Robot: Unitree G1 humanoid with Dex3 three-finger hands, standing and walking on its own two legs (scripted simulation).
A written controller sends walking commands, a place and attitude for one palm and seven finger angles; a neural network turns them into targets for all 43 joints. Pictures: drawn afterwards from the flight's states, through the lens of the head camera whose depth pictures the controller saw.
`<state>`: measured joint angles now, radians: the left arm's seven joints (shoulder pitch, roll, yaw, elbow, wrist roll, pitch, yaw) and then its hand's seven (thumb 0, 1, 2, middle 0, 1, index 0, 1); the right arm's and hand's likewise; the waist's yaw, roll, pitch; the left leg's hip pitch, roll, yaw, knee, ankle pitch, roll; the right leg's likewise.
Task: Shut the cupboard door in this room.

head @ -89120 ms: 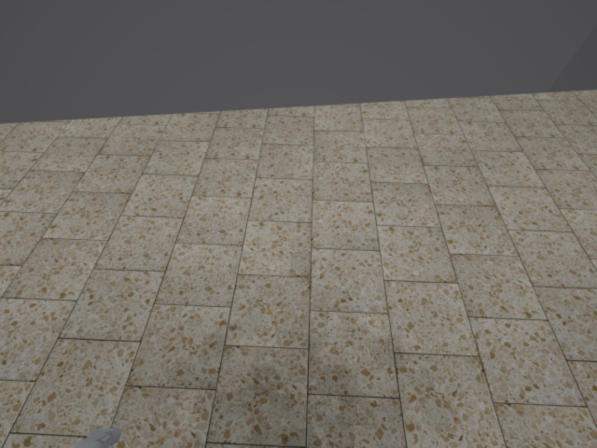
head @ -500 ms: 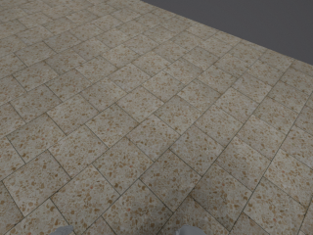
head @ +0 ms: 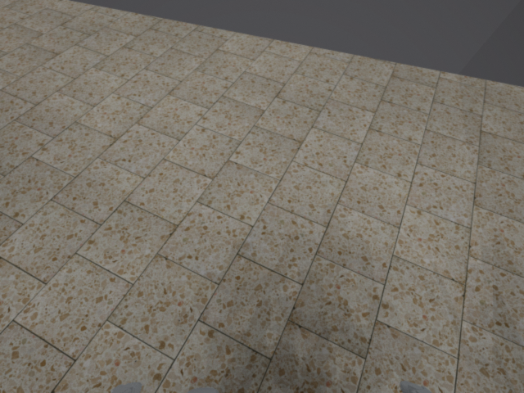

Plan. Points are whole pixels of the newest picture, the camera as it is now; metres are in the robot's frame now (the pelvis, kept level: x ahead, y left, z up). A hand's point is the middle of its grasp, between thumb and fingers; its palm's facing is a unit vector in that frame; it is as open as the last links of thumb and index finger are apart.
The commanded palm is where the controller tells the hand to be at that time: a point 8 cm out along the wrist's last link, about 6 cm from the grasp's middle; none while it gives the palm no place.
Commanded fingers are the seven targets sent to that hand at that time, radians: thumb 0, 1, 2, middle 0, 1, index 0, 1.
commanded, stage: turn to face it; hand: left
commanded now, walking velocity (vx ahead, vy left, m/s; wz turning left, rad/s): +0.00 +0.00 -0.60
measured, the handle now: out of the picture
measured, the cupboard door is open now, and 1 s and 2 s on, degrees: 17 17 17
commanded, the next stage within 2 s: none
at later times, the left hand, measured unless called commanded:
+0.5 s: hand (181, 370) +0.17 +0.15 -0.14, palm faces -0.30 -0.91 -0.28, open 7.4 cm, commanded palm none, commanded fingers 0.00 0.90 0.90 -0.20 -0.30 -0.20 -0.30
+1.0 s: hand (214, 330) +0.24 +0.10 -0.15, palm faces -0.57 -0.79 -0.22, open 7.4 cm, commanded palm none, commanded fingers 0.00 0.90 0.90 -0.20 -0.30 -0.20 -0.30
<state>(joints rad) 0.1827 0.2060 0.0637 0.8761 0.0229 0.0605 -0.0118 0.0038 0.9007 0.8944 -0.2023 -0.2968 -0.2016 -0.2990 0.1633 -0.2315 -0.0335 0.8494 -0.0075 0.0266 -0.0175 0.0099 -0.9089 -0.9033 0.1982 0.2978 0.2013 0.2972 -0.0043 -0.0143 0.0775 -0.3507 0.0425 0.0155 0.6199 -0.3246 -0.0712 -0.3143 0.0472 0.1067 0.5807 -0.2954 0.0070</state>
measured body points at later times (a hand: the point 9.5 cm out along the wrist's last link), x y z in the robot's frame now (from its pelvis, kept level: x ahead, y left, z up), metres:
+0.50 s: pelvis +0.00 -0.02 +0.00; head +0.04 -0.05 +0.45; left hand +0.18 +0.19 -0.12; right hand -0.02 -0.30 -0.15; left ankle +0.02 +0.12 -0.66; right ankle -0.02 -0.12 -0.73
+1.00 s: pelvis +0.02 +0.00 +0.01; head +0.06 -0.03 +0.45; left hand +0.27 +0.14 -0.13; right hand -0.08 -0.25 -0.13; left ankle +0.09 +0.10 -0.73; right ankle -0.06 -0.11 -0.69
